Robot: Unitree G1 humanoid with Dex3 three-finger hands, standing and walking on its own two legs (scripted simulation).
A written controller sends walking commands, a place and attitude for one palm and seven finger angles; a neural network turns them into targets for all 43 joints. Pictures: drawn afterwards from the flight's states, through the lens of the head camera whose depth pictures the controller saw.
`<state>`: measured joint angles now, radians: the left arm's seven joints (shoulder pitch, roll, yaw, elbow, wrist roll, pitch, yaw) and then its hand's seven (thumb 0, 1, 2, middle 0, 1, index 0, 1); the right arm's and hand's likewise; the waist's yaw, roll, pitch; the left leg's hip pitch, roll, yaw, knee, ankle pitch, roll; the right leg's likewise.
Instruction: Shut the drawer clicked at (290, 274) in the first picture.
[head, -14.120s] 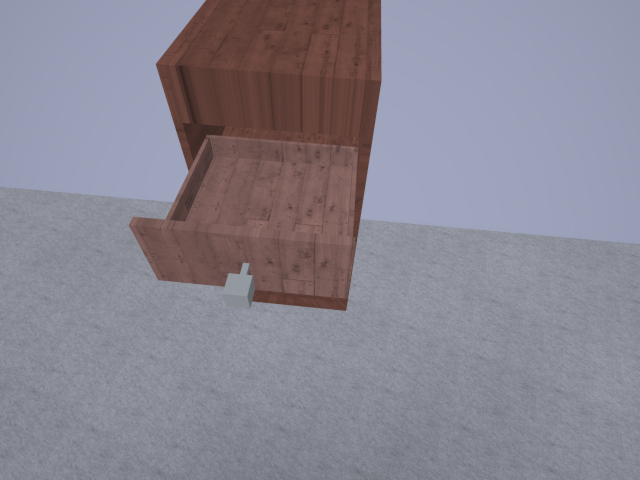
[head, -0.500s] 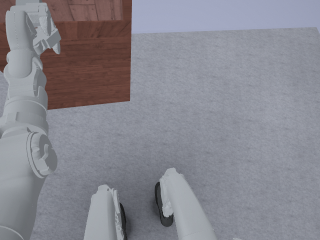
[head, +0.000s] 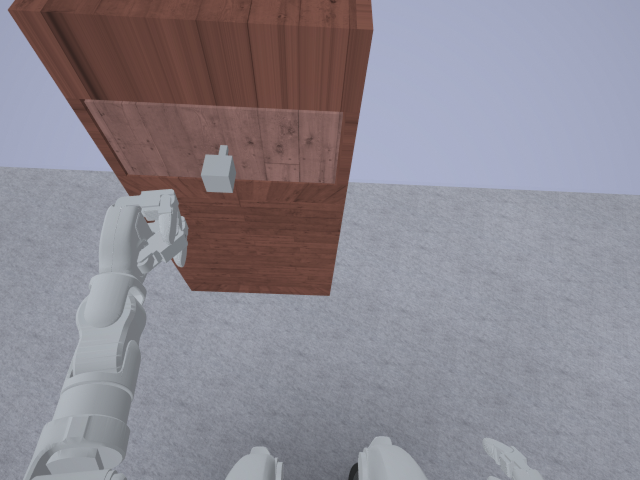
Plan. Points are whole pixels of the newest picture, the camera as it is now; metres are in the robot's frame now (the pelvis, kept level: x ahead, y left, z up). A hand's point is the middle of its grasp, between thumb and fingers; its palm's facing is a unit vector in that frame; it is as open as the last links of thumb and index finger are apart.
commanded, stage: draw the hand back to the body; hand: left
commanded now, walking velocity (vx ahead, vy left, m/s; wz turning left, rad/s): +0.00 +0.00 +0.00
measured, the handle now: (221, 164) +0.59 +0.17 -0.05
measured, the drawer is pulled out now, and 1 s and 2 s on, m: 0.00 0.00 0.00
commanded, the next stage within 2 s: step back with the hand held close in 0.98 s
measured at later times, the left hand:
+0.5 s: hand (62, 294) +0.28 +0.22 +0.15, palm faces +0.26 -0.91 -0.32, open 3.3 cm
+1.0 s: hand out of the picture +0.18 +0.24 +0.23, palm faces +0.42 -0.82 -0.39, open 3.3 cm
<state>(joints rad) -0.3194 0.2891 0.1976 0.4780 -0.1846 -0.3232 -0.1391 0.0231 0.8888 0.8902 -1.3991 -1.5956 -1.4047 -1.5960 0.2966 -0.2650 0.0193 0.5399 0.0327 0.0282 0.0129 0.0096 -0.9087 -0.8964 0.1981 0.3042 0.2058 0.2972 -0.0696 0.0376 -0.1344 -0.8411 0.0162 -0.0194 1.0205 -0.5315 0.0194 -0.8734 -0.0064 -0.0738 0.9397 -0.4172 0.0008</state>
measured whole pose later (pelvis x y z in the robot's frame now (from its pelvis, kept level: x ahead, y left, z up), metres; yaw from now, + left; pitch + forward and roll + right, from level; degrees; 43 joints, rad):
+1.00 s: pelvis +0.01 +0.00 +0.06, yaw +0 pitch -5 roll -1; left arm 0.52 0.32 0.29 -0.46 -0.06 -0.08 0.10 0.02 0.89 0.90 -1.40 -1.59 -1.40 -1.60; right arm 0.22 -0.24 0.02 0.61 0.00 -0.11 -0.07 0.02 -0.91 -0.90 0.20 0.30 0.21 0.30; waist 0.07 0.08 0.00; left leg -0.06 0.00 0.01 0.46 -0.32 0.02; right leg -0.12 -0.01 -0.05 0.44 -0.24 0.00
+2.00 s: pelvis -0.07 +0.01 +0.05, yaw +1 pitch +0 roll -1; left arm 0.59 0.41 0.41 -0.58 0.01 -0.26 0.14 0.02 0.88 0.90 -1.40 -1.59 -1.41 -1.59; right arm 0.21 -0.22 -0.01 0.55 -0.01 -0.07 -0.08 0.02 -0.90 -0.90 0.20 0.30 0.21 0.30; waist -0.01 -0.01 0.06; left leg -0.36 -0.03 0.02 0.61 -0.26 0.05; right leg -0.39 -0.02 0.01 0.55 -0.14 0.03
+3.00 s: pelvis -0.20 +0.04 +0.06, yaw +0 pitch +3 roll -6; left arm 0.65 0.45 0.42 -0.65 -0.06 -0.30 0.13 0.02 0.89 0.90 -1.40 -1.59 -1.41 -1.59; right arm 0.20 -0.16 -0.01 0.62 -0.04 -0.12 -0.04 0.02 -0.91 -0.90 0.20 0.30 0.21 0.30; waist 0.02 0.00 -0.04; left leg -0.50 0.06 0.06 0.34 0.07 0.05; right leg -0.14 0.07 -0.02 0.52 -0.50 -0.04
